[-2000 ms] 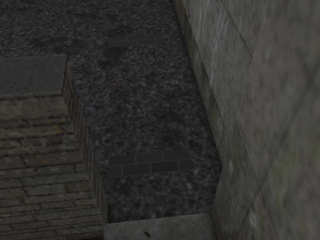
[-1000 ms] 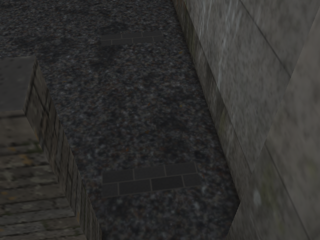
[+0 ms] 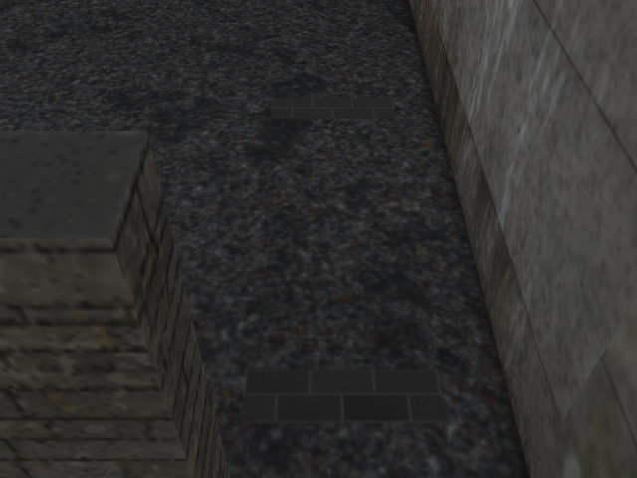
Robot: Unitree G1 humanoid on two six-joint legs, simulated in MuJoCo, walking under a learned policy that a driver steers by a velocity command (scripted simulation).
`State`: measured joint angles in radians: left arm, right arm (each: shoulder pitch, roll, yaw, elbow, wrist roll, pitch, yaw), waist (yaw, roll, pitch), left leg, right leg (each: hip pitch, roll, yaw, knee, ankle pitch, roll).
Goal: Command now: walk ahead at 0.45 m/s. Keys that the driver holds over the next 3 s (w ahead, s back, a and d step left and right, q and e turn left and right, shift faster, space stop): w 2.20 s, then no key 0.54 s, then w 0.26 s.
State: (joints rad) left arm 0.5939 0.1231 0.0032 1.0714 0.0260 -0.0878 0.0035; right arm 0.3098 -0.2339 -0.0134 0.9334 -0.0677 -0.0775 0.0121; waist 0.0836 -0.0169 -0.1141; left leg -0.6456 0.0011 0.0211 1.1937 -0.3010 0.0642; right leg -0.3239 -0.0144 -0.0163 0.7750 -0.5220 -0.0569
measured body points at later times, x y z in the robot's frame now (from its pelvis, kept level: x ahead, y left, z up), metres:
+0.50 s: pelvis +0.24 +0.01 -0.21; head +0.26 -0.01 +0.24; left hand +0.24 +0.23 -0.36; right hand +0.20 -0.23 -0.37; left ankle +0.24 +0.08 -0.90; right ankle +0.11 -0.11 -0.66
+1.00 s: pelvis +0.57 +0.01 -0.51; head +0.57 +0.01 -0.06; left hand +0.48 +0.21 -0.65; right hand +0.77 -0.22 -0.61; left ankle +0.72 +0.14 -1.20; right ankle +0.40 -0.13 -1.08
